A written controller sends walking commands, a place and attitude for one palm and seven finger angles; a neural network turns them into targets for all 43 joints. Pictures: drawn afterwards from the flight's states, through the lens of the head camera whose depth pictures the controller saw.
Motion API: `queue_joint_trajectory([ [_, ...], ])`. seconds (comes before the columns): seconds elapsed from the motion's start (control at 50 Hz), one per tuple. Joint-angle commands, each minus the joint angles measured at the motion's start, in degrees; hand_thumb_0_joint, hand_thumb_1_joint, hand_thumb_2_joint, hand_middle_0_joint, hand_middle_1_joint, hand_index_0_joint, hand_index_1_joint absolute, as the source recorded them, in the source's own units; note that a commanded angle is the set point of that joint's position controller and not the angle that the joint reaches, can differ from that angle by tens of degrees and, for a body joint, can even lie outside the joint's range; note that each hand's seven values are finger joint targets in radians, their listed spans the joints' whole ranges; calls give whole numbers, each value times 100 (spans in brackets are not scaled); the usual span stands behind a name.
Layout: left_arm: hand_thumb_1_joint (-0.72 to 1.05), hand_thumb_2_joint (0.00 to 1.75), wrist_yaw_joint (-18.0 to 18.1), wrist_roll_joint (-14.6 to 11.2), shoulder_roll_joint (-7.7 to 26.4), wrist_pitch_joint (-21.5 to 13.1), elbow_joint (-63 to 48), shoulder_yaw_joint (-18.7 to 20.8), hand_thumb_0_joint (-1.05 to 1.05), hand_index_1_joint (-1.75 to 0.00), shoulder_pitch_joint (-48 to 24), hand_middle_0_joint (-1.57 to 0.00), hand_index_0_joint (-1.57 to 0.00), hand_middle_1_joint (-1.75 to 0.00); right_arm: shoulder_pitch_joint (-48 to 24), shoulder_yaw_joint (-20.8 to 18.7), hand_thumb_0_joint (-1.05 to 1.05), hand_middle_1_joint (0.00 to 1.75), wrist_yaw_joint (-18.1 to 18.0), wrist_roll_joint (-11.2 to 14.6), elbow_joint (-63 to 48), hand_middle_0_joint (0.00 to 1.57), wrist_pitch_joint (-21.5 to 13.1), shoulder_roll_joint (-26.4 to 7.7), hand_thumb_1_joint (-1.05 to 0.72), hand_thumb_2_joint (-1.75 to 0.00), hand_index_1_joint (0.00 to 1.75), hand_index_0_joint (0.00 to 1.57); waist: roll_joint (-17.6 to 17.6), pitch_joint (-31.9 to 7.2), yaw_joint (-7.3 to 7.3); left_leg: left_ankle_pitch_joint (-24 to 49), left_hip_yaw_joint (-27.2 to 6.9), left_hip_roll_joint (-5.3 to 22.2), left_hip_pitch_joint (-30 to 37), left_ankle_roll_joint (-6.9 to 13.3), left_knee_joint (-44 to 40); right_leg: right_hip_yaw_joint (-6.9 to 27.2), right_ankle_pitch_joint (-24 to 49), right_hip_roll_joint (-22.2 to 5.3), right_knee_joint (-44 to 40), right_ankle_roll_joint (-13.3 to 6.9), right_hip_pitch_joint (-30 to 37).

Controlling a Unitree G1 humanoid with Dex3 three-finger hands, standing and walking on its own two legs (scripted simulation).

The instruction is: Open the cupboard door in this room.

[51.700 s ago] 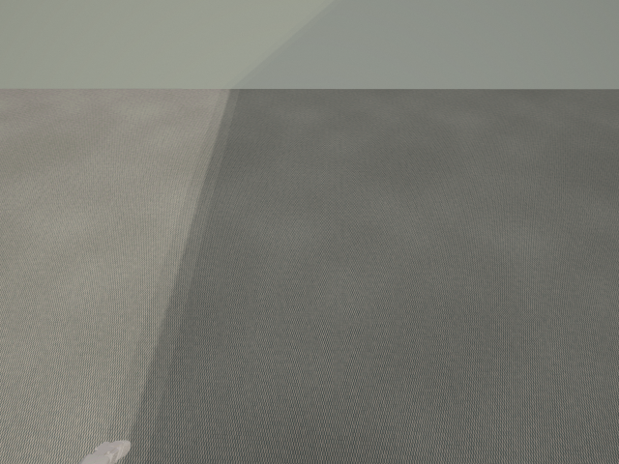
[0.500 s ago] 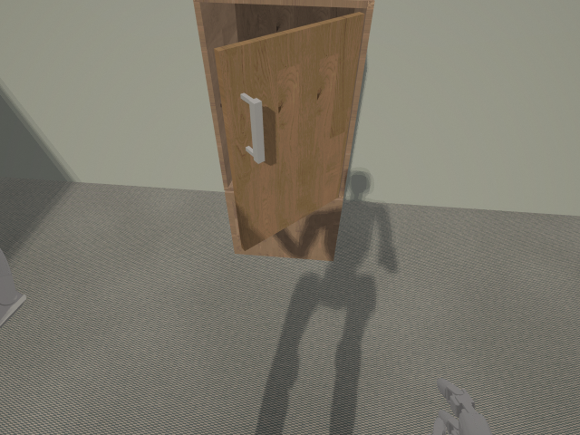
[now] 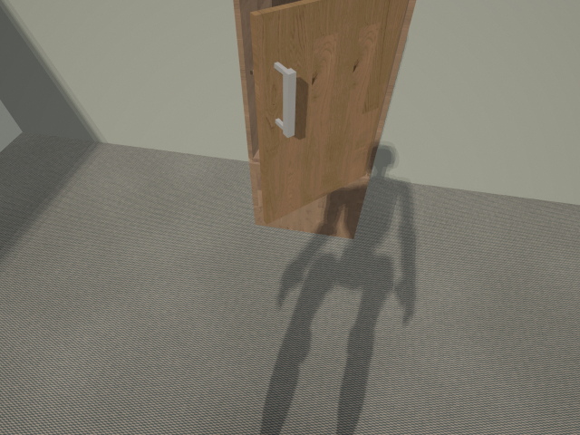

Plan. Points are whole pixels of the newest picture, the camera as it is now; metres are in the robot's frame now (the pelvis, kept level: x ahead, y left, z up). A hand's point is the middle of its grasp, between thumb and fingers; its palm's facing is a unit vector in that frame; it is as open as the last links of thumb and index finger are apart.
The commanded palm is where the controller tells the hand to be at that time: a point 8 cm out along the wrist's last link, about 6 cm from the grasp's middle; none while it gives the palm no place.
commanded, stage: let the arm hang, fingers relaxed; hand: left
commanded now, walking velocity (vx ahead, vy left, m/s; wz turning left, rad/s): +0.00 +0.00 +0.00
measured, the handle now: (284, 100) +0.74 +0.06 +0.06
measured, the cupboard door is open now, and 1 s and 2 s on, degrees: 44 44 44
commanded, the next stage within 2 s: look to check the result in 0.68 s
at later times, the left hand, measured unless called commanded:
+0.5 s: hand out of the picture +0.03 +0.19 -0.16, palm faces -0.01 -0.98 -0.21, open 7.4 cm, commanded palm none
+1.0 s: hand out of the picture +0.06 +0.21 -0.16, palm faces -0.02 -0.96 -0.27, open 7.4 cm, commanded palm none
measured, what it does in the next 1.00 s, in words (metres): stands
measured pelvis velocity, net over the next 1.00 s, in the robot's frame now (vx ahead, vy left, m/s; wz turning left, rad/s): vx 0.02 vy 0.01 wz -0.03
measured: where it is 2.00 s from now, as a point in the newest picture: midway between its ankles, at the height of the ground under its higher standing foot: outside the picture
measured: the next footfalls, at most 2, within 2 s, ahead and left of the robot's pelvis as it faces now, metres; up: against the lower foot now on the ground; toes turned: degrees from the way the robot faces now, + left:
right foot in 1.92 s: +0.04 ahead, -0.14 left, +0.00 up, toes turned -20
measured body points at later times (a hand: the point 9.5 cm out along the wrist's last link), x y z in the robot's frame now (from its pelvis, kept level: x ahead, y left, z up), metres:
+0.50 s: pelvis +0.00 +0.01 +0.01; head +0.01 +0.00 +0.46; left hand +0.03 +0.24 -0.15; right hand -0.01 -0.21 -0.16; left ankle +0.02 +0.12 -0.74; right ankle +0.05 -0.10 -0.74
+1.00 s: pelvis +0.02 +0.01 +0.01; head +0.03 -0.01 +0.46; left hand +0.06 +0.26 -0.14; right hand +0.02 -0.24 -0.16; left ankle +0.02 +0.12 -0.74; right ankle +0.05 -0.10 -0.74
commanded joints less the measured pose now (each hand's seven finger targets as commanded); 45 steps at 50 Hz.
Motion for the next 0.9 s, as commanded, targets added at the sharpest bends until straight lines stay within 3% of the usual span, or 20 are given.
queue_joint_trajectory([
  [0.0, 90, 90, 65, -18, 686, -173, 30, 123, 0, -30, -127, -20, -20, -30, 100, -172, 0, 30, -26, 24, -103, 20, -132, -612, -90, -90, 30, 20, -32, -65, -44, -329, -393, 319, -175, 190, -976, 793, -756, -575, -1012, -68, 247],
  [0.04, 90, 90, 68, -17, 675, -161, 225, 118, 0, -30, -119, -20, -20, -30, 211, -184, 0, 30, -33, 18, 37, 20, -121, -588, -90, -90, 30, 20, -111, 130, -60, -463, -400, 313, -146, 217, -1061, 804, -991, -554, -1104, -53, 63],
  [0.14, 90, 90, 84, -17, 682, -172, 552, 131, 0, -30, -46, -20, -20, -30, 328, -204, 0, 30, -45, 21, 295, 20, -148, -566, -90, -90, 30, 20, -195, 6, -40, -510, -386, 322, -83, 247, -1162, 791, -990, -526, -1087, -26, 179],
  [0.24, 90, 90, 99, -13, 655, -180, 739, 130, 0, -30, -34, -20, -20, -30, 308, -199, 0, 30, -53, 21, 462, 20, -166, -526, -90, -90, 30, 20, -69, 134, -22, -496, -370, 342, -98, 249, -1271, 792, -894, -525, -1052, -18, 146],
  [0.46, 90, 90, 121, -16, 599, -231, 890, 141, 0, -30, -110, -20, -20, -30, 208, -200, 0, 30, -76, 31, 597, 20, -229, -480, -90, -90, 30, 20, 140, 77, -6, -28, -321, 356, 48, 204, -1326, 798, -317, -568, -961, -20, 364],
  [0.5, 90, 90, 124, -11, 584, -234, 896, 143, 0, -30, -142, -20, -20, -30, 184, -197, 0, 30, -81, 40, 599, 20, -239, -483, -90, -90, 30, 20, 36, 79, -3, 63, -337, 384, 41, 202, -1327, 779, -204, -560, -937, -8, 413],
  [0.6, 90, 90, 123, -11, 617, -237, 903, 146, 0, -30, -220, -20, -20, -30, 115, -210, 0, 30, -82, 32, 607, 20, -218, -520, -90, -90, 30, 20, 157, 234, -24, -26, -281, 370, 62, 182, -1325, 825, -352, -570, -1044, -17, 309],
  [0.76, 90, 90, 112, -16, 767, -288, 873, 178, 0, -30, -360, -20, -20, -30, -14, -252, 0, 30, -87, 41, 599, 20, -262, -732, -90, -90, 30, 20, 10, -143, -42, 347, -303, 422, 339, 198, -1294, 841, 14, -587, -1016, -34, 538],
  [0.88, 90, 90, 106, -10, 901, -304, 871, 202, 0, -30, -457, -20, -20, -30, -192, -268, 0, 30, -85, 52, 589, 20, -260, -878, -90, -90, 30, 20, 26, -26, -25, 407, -294, 441, 367, 191, -1317, 839, 66, -598, -1089, -44, 521],
])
